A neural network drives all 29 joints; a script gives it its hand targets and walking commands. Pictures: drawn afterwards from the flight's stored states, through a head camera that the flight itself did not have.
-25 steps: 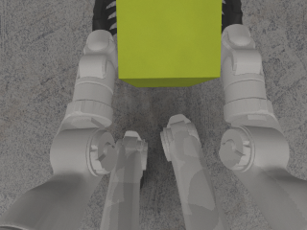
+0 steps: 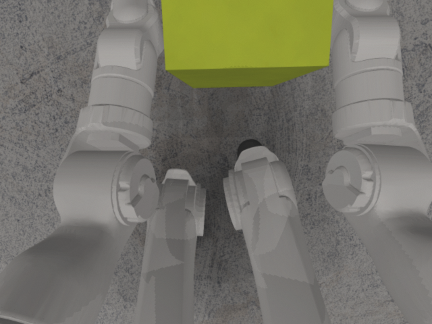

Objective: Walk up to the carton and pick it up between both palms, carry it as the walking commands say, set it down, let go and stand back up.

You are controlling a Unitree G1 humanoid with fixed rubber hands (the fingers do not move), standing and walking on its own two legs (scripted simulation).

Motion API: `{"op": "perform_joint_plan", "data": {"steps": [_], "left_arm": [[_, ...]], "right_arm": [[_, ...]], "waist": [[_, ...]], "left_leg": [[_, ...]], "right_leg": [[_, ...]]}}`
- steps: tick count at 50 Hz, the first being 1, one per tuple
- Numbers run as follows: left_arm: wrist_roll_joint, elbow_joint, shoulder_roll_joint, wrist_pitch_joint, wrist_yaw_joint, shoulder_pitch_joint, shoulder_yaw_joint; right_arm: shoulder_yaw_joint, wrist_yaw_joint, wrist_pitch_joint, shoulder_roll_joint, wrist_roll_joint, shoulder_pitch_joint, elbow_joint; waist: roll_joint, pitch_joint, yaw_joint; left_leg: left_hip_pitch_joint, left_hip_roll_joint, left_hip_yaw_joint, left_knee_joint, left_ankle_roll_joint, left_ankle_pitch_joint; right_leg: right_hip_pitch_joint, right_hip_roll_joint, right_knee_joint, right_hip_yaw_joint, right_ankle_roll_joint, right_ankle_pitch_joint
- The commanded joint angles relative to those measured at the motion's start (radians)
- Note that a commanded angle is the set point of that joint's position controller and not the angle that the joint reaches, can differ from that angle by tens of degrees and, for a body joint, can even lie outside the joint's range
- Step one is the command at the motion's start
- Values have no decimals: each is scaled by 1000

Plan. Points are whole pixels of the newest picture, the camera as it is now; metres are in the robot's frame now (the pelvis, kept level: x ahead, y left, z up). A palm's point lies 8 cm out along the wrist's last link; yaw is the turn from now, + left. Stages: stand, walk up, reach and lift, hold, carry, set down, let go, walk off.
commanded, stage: set down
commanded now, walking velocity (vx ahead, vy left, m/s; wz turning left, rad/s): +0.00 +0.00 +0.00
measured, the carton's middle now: out of the picture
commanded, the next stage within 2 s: none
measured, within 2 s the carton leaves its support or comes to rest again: rests again in 1.24 s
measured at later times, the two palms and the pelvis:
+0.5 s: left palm out of the picture +0.56 +0.00 -0.18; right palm out of the picture +0.51 -0.26 -0.18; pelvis +0.00 +0.01 -0.02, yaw +0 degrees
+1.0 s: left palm (132, 3) +0.56 +0.01 -0.20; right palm out of the picture +0.51 -0.25 -0.20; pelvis +0.00 +0.00 -0.03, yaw +1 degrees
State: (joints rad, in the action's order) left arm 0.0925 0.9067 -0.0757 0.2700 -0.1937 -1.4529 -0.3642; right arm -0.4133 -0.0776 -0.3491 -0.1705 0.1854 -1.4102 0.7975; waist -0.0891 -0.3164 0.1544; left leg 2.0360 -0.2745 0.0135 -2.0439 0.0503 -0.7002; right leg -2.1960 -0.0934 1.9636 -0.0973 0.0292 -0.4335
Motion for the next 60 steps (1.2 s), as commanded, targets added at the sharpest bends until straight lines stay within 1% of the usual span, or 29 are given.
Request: {"op": "perform_joint_plan", "data": {"steps": [1,5,11,15,21,28,33,43,47,60], "left_arm": [[-113,-88,877,-41,217,-728,373],[-116,-74,865,-48,218,-738,375],[-151,-120,898,-55,212,-760,442],[-161,-136,914,-48,206,-762,460],[-140,-111,909,-40,206,-748,435],[-118,-83,883,-46,212,-744,408],[-119,-77,876,-54,216,-750,413],[-146,-81,890,-64,220,-739,457],[-154,-72,885,-65,223,-729,463],[-130,-4,836,-70,231,-694,416]], "right_arm": [[391,248,51,868,-137,-654,-39],[366,256,64,830,-140,-657,-6],[359,270,73,817,-165,-665,-18],[341,283,68,800,-167,-662,-9],[290,307,64,767,-136,-654,22],[256,322,72,735,-112,-657,33],[256,323,82,721,-112,-662,31],[269,320,100,703,-131,-658,25],[260,321,99,697,-124,-635,44],[215,338,101,669,-91,-592,92]], "waist": [[36,1280,71],[-3,1208,92],[-47,1292,133],[-67,1295,146],[-82,1223,145],[-86,1170,140],[-93,1163,146],[-118,1174,172],[-118,1136,177],[-112,1006,162]], "left_leg": [[-68,28,31,177,-25,189],[-61,28,28,153,-22,211],[-122,27,26,129,-14,293],[-162,30,16,130,-13,315],[-183,39,0,142,-15,305],[-165,43,-3,146,-22,288],[-155,44,-2,136,-24,290],[-152,44,-3,106,-20,332],[-130,45,-7,102,-21,325],[-91,47,-14,100,-31,276]], "right_leg": [[1088,-5,-56,97,-27,429],[1030,-2,-29,94,-41,447],[1045,1,5,109,-49,526],[986,3,6,124,-51,508],[860,7,-9,135,-55,434],[797,11,-14,134,-56,387],[788,13,-6,130,-56,384],[787,17,21,124,-61,421],[767,17,26,122,-64,409],[667,20,32,118,-65,330]]}}
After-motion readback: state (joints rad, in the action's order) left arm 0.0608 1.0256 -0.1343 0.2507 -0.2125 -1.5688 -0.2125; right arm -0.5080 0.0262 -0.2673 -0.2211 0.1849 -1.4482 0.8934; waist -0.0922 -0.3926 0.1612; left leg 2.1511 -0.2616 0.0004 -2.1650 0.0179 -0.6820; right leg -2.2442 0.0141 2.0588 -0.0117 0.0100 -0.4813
